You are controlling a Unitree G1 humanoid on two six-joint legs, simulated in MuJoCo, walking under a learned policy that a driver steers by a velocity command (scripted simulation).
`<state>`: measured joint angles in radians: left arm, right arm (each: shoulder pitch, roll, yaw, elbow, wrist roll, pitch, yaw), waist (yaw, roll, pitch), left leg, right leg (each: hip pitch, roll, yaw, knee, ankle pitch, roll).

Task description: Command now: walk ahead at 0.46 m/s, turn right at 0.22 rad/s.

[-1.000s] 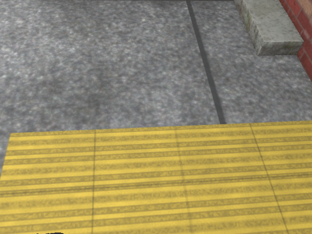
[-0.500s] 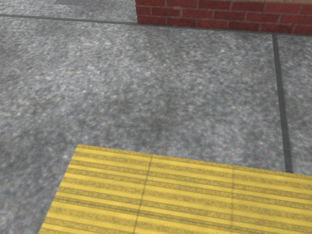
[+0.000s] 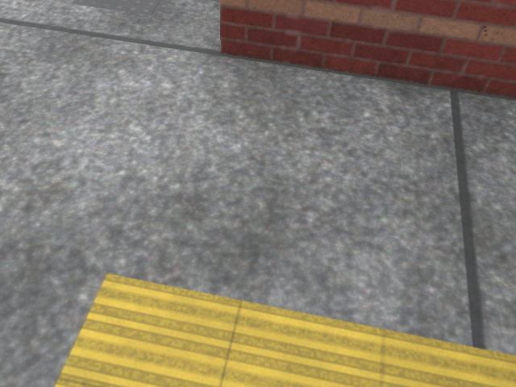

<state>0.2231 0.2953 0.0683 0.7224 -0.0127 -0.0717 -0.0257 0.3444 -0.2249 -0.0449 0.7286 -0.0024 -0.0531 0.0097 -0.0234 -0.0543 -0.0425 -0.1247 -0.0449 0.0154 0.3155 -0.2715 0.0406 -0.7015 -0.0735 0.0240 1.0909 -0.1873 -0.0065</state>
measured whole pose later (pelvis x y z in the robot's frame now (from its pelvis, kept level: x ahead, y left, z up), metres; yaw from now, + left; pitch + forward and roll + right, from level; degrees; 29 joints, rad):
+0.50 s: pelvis +0.28 -0.07 +0.00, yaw -16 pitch +3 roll +0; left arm 0.29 0.27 0.06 0.69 -0.02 -0.06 -0.01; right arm 0.12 -0.29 -0.04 0.66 -0.02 -0.10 -0.02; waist 0.03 0.02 0.04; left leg -0.68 0.10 -0.09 0.99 -0.22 -0.04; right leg -0.25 0.15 0.09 0.37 -0.15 -0.12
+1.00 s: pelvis +0.56 -0.11 +0.00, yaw -28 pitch +2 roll +1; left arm 0.16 0.29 0.05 0.66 0.00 -0.06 -0.01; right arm 0.37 -0.25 -0.05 0.79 0.01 -0.09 0.01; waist -0.07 -0.05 0.02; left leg -0.13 -0.05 0.01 0.30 -0.20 0.04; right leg -0.64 -0.07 0.05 0.90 -0.18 0.00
